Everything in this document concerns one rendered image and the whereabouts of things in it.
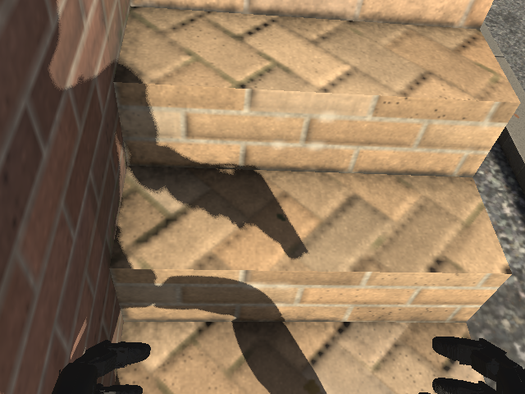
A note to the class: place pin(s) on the left robot hand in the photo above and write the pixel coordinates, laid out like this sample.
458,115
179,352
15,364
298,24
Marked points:
80,377

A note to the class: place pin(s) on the right robot hand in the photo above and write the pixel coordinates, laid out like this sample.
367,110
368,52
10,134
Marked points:
484,357

